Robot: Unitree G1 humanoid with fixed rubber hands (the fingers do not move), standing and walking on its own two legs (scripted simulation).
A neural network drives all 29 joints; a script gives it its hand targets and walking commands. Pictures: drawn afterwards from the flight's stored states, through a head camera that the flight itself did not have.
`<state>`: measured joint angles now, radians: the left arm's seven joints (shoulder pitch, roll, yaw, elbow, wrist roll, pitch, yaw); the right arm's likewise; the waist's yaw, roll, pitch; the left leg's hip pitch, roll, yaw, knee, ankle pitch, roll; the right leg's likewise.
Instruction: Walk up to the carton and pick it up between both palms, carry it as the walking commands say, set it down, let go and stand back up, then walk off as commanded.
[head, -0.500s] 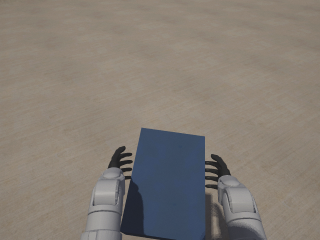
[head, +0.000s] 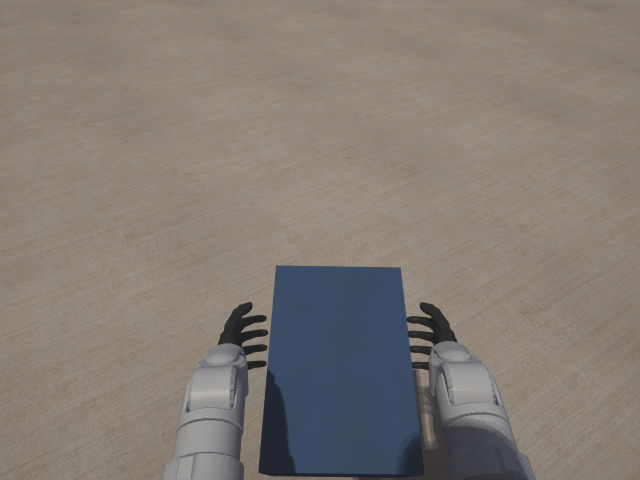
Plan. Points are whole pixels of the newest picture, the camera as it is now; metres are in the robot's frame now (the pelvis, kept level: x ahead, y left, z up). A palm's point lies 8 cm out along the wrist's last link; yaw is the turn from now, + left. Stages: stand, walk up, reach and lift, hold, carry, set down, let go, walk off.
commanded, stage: set down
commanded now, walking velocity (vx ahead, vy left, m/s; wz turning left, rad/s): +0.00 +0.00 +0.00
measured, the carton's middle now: (336, 369) +0.31 +0.01 -0.09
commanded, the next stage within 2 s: none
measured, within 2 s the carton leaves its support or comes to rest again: neither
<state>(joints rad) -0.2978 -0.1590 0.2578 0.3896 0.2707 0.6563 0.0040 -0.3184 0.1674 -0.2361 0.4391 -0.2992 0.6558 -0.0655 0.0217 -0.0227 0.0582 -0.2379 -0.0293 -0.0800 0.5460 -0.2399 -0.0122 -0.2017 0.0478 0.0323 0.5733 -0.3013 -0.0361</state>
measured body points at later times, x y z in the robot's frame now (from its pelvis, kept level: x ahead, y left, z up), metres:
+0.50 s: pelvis -0.03 +0.03 -0.05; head +0.10 +0.04 +0.38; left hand +0.33 +0.16 -0.11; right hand +0.31 -0.12 -0.11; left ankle +0.04 +0.13 -0.73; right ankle +0.01 -0.10 -0.73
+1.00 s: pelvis -0.05 +0.02 -0.13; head +0.12 +0.02 +0.29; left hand +0.36 +0.15 -0.18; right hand +0.34 -0.13 -0.19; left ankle +0.04 +0.13 -0.73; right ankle +0.01 -0.10 -0.73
